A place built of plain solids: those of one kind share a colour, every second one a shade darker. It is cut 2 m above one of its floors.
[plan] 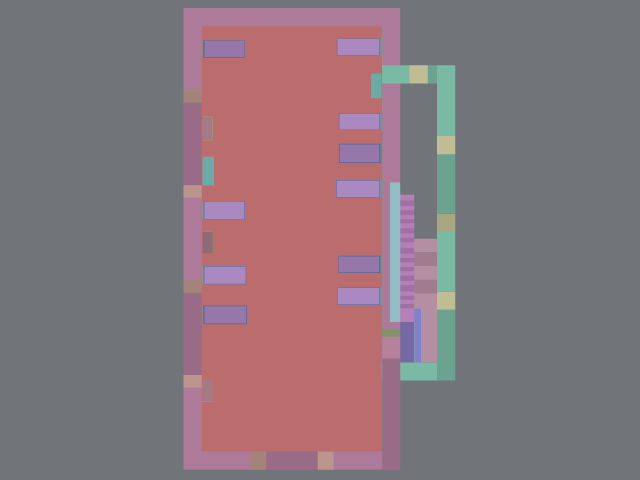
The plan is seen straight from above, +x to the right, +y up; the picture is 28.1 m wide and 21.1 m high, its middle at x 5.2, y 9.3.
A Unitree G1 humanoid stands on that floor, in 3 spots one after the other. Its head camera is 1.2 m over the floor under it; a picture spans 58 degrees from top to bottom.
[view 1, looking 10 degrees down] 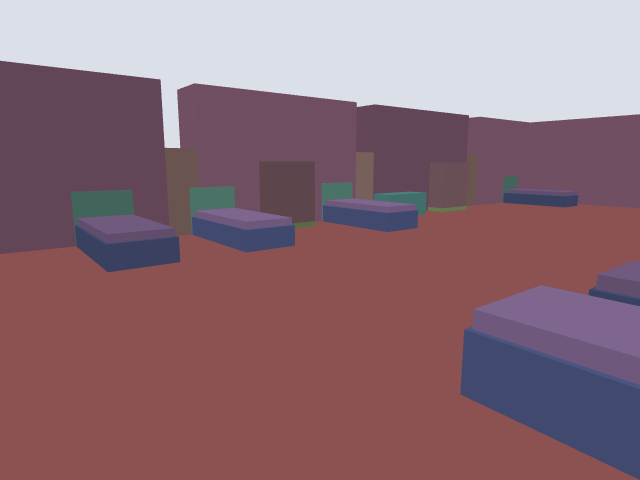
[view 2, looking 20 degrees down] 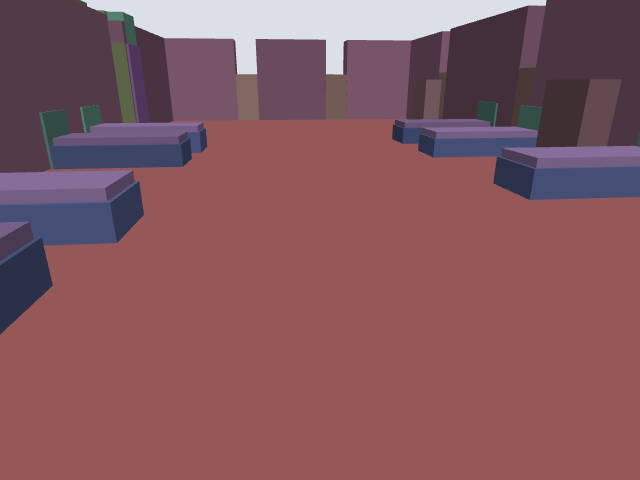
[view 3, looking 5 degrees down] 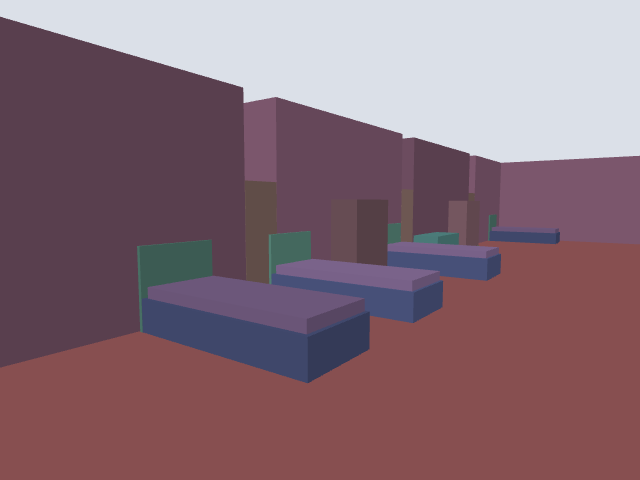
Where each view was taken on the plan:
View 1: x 7.15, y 4.57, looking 142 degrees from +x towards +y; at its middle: floor_dorter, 6.91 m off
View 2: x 4.64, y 15.30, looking -96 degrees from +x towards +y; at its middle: floor_dorter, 3.51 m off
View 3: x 3.68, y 3.40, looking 126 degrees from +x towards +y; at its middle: wall_dorter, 6.29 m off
